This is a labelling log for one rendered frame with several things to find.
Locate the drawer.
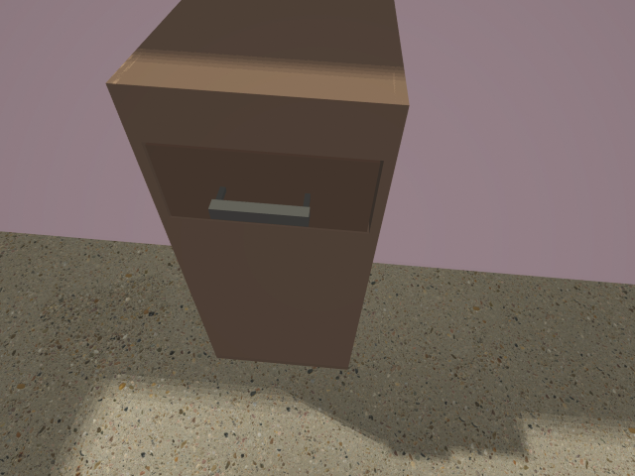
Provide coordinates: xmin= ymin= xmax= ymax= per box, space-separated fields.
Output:
xmin=145 ymin=143 xmax=380 ymax=232

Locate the cabinet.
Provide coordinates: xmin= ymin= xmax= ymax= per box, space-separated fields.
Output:
xmin=106 ymin=0 xmax=410 ymax=370

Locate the handle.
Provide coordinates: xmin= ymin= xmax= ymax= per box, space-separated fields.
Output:
xmin=208 ymin=186 xmax=311 ymax=227

